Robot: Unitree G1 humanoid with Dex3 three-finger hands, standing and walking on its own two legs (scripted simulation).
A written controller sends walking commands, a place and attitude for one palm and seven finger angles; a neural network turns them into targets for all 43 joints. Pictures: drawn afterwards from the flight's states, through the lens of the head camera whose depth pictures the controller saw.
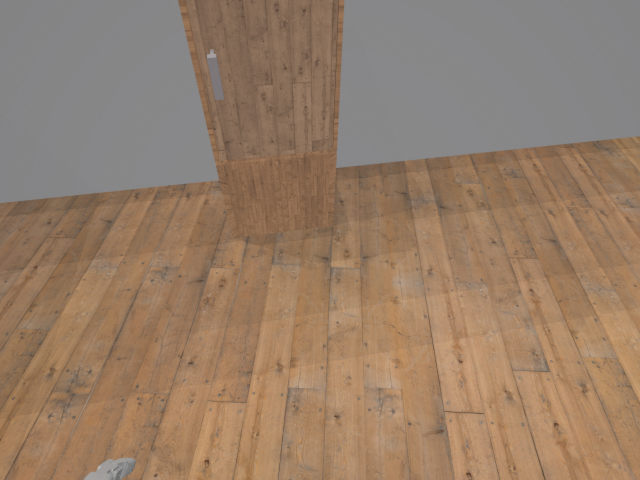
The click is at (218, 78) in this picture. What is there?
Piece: cupboard door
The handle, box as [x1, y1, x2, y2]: [207, 49, 223, 99]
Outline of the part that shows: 210,49 210,53 207,54 207,61 215,99 222,99 223,94 216,55 213,53 213,49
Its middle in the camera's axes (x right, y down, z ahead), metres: -0.31 -0.48 +1.13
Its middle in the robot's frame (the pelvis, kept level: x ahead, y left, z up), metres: +1.15 +0.37 -0.02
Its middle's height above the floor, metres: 0.74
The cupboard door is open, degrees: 0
